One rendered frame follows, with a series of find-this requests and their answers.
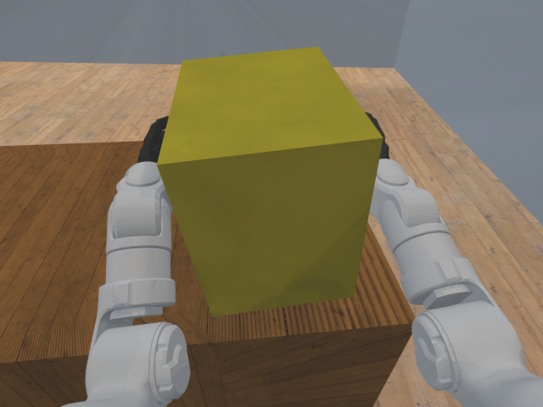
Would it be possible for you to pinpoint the left robot upper arm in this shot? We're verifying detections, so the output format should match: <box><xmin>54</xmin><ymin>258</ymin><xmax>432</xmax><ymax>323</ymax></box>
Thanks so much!
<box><xmin>61</xmin><ymin>321</ymin><xmax>190</xmax><ymax>407</ymax></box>

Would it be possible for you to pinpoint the right robot upper arm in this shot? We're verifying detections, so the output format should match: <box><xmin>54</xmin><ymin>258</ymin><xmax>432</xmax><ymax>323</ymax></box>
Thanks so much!
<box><xmin>411</xmin><ymin>300</ymin><xmax>543</xmax><ymax>407</ymax></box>

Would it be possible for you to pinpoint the carton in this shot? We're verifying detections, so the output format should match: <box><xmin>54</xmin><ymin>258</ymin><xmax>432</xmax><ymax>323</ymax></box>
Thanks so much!
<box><xmin>157</xmin><ymin>47</ymin><xmax>383</xmax><ymax>317</ymax></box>

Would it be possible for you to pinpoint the pedestal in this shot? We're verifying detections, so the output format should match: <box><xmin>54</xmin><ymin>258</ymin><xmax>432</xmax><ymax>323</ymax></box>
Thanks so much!
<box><xmin>0</xmin><ymin>141</ymin><xmax>416</xmax><ymax>407</ymax></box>

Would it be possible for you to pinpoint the right robot hand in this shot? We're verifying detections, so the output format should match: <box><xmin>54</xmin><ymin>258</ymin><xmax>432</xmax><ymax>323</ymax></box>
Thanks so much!
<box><xmin>365</xmin><ymin>112</ymin><xmax>390</xmax><ymax>159</ymax></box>

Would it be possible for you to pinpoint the robot right forearm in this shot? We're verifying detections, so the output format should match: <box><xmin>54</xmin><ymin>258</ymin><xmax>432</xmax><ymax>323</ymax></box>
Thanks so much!
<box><xmin>369</xmin><ymin>159</ymin><xmax>525</xmax><ymax>364</ymax></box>

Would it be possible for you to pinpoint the left robot hand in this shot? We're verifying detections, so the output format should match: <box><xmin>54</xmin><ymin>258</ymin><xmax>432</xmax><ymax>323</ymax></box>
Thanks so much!
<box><xmin>137</xmin><ymin>116</ymin><xmax>169</xmax><ymax>163</ymax></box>

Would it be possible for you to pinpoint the robot left forearm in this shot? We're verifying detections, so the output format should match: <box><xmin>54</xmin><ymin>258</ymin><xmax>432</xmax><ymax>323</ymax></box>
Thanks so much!
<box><xmin>86</xmin><ymin>161</ymin><xmax>176</xmax><ymax>390</ymax></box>

